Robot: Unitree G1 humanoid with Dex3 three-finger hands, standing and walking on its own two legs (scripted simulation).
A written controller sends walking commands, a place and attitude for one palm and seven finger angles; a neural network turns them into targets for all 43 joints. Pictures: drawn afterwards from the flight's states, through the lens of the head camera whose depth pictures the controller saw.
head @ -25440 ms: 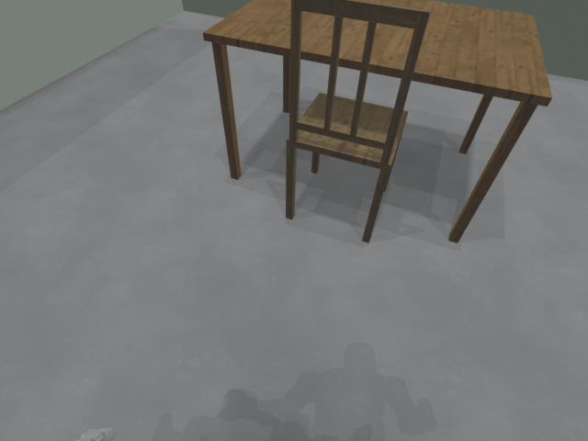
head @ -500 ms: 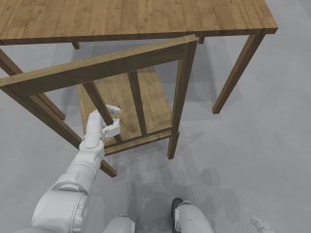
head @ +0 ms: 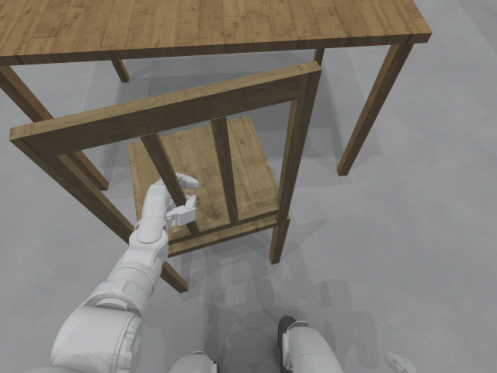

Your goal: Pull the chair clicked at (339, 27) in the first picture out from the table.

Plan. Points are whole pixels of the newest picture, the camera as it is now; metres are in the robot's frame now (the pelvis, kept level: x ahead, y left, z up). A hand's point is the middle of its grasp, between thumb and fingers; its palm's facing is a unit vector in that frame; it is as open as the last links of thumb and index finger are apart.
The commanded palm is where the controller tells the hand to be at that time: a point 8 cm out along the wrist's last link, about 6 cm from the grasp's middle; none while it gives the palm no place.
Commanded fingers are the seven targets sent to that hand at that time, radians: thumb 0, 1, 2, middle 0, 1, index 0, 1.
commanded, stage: step backward, pulling the chair out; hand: left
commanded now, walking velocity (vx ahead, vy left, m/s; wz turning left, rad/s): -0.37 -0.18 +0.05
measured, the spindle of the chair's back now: (177, 193) +0.42 +0.13 -0.04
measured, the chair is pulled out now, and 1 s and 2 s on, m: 0.28 0.39 0.48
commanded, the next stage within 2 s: none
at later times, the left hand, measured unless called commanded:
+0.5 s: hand (190, 237) +0.33 +0.10 -0.05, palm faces +0.05 -0.98 -0.19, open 5.3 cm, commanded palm +0.33 +0.15 -0.05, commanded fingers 0.00 0.90 0.90 -0.50 -1.45 -0.50 -1.45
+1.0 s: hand (189, 267) +0.28 +0.10 -0.05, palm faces +0.06 -0.98 -0.18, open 5.3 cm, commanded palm +0.27 +0.15 -0.05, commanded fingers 0.00 0.90 0.90 -0.50 -1.45 -0.50 -1.45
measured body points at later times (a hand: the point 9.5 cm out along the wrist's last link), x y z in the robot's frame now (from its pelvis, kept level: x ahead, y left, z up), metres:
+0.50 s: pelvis -0.05 -0.03 +0.00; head +0.05 -0.05 +0.44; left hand +0.33 +0.15 -0.04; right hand +0.02 -0.30 -0.14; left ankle -0.04 +0.13 -0.70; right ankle +0.07 -0.12 -0.72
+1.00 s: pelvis -0.11 -0.03 +0.00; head -0.01 -0.05 +0.44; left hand +0.27 +0.15 -0.04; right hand -0.03 -0.31 -0.14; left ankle -0.12 +0.12 -0.72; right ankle +0.00 -0.14 -0.72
